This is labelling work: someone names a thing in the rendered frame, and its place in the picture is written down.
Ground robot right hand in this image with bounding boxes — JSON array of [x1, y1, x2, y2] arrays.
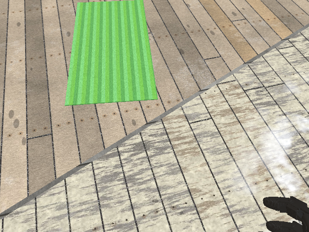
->
[[259, 196, 309, 232]]

